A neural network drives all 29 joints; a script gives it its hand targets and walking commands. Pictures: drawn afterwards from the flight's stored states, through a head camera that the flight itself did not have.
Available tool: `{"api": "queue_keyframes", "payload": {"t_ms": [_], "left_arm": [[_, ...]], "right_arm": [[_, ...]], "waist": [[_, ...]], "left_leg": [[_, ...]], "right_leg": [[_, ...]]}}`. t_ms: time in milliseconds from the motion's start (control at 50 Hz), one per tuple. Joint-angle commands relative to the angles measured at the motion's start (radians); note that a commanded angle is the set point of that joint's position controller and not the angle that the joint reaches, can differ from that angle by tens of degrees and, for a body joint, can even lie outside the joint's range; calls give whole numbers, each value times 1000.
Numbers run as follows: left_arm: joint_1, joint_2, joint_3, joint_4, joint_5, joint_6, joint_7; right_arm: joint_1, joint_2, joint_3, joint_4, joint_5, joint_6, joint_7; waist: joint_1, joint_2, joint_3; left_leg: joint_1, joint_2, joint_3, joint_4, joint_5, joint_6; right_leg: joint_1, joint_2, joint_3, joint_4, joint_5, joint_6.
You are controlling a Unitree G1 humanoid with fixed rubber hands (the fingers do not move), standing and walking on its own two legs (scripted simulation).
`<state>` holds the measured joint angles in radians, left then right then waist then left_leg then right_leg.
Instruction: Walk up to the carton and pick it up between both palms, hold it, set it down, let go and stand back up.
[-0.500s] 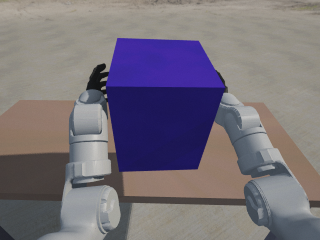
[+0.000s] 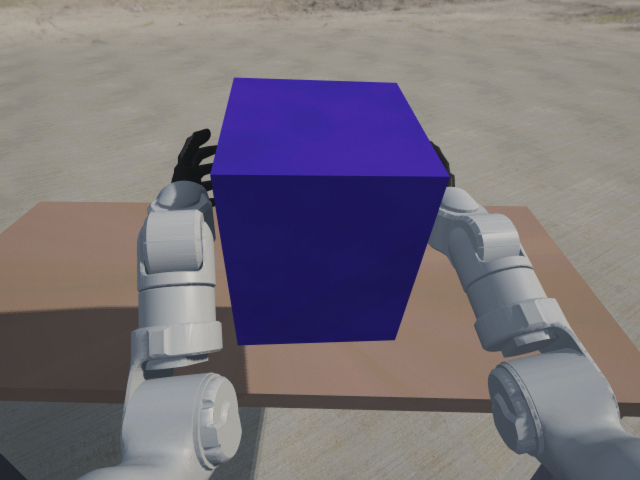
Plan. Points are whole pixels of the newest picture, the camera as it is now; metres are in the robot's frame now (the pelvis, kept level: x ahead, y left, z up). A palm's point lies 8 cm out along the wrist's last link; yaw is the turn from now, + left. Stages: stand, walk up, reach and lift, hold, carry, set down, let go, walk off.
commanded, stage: hold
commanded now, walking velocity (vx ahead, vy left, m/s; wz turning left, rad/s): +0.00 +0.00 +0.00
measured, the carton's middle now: (317, 213) +0.37 +0.00 +0.22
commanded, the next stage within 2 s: set down in 0.54 s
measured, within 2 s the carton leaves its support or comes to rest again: neither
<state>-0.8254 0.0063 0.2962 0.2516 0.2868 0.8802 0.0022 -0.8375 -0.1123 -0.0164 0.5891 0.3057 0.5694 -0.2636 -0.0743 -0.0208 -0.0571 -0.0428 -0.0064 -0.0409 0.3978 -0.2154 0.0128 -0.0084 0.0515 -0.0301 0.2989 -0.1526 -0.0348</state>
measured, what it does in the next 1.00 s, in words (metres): stands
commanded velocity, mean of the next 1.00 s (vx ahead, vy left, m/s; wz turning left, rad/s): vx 0.00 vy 0.00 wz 0.00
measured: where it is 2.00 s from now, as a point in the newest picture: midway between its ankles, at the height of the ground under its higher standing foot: outside the picture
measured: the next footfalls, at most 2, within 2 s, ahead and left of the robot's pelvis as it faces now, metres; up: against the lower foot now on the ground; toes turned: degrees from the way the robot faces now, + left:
none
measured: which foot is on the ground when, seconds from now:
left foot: down 0.00-1.00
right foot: down 0.00-1.00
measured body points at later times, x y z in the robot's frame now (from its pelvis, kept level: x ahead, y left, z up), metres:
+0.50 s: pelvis +0.00 +0.00 +0.00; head -0.08 +0.02 +0.44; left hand +0.38 +0.15 +0.26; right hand +0.38 -0.15 +0.24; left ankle +0.01 +0.11 -0.75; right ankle +0.02 -0.10 -0.75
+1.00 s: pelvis +0.00 -0.01 +0.00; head -0.06 +0.01 +0.45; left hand +0.39 +0.15 +0.23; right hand +0.39 -0.14 +0.19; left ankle +0.01 +0.11 -0.75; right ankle +0.02 -0.10 -0.75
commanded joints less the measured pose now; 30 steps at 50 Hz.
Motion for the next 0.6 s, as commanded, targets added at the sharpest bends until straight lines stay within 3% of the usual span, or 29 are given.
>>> {"api": "queue_keyframes", "payload": {"t_ms": [0,520,540,580], "left_arm": [[-743,-572,-432,-114,-195,-82,-144],[-755,-580,-433,-106,-201,-86,-137],[-758,-580,-414,-147,-200,-103,-144],[-767,-576,-395,-139,-191,-115,-148]], "right_arm": [[-1045,632,300,-430,140,-81,122],[-1058,631,298,-426,142,-85,128],[-983,597,213,-347,93,-77,140],[-1012,603,212,-363,78,-99,149]], "waist": [[-12,50,-398],[-6,54,-404],[-46,61,-373],[-28,51,-385]], "left_leg": [[55,-13,7,-53,269,-31],[50,-11,6,-54,265,-31],[47,-5,7,-65,250,-34],[50,-8,12,-65,248,-31]], "right_leg": [[119,-2,9,-16,246,75],[115,-1,10,-18,227,71],[87,21,24,-26,196,71],[88,17,19,-28,190,71]]}}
